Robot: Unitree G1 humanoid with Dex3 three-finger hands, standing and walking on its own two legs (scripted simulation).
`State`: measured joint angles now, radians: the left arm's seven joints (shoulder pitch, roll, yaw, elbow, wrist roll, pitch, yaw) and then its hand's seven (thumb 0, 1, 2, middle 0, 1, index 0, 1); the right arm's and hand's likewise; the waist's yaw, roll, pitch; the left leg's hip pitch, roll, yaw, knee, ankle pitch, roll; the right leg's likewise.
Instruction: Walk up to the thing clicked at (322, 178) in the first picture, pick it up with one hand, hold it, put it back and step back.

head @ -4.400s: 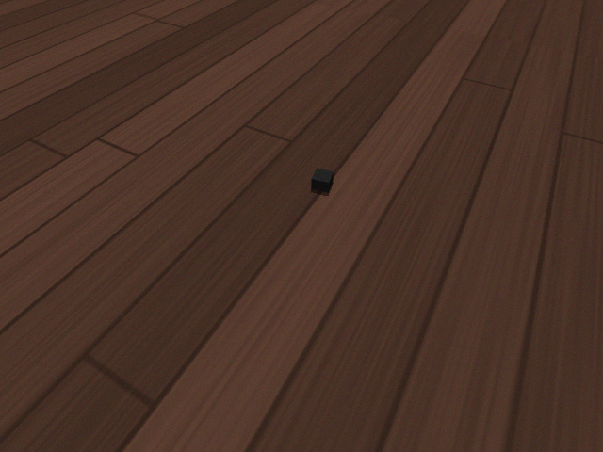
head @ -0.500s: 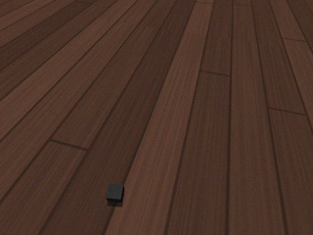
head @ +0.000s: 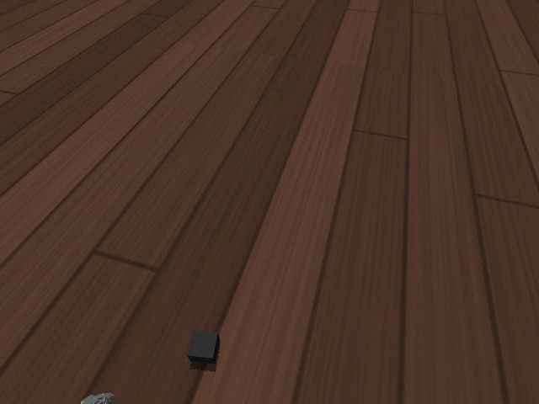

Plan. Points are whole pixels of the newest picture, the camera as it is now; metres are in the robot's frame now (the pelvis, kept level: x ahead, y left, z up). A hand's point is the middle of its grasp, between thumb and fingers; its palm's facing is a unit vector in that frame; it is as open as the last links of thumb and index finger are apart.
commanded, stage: walk up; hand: left
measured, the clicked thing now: (204, 347) +0.44 +0.24 -0.74
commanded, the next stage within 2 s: stand in 0.88 s
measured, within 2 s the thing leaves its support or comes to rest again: neither
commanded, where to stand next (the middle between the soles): +0.04 +0.01 m, yaw +0 degrees
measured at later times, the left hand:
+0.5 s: hand out of the picture +0.08 +0.26 -0.15, palm faces +0.01 -0.94 -0.34, open 7.3 cm
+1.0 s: hand out of the picture +0.09 +0.26 -0.15, palm faces +0.01 -0.94 -0.34, open 7.3 cm
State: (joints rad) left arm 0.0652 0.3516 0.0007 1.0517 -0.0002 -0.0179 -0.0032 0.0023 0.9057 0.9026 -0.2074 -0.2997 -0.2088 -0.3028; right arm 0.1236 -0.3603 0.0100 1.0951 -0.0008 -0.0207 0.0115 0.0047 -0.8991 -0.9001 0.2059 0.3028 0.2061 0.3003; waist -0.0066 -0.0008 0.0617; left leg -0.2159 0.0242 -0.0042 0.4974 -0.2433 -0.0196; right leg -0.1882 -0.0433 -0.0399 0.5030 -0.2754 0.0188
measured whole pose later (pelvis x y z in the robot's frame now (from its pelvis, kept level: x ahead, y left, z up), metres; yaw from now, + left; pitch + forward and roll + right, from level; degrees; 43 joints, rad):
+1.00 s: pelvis +0.01 +0.00 +0.01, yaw +1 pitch -2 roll +0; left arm 0.08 0.34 0.02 1.14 0.01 -0.01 0.00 0.00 0.91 0.90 -0.21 -0.30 -0.21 -0.30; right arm 0.07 -0.35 0.00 1.14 -0.01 -0.01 0.00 0.00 -0.90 -0.90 0.20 0.30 0.21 0.30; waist 0.00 0.01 0.05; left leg -0.13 0.02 -0.02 0.35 -0.18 -0.02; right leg -0.09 -0.05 -0.06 0.33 -0.20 0.03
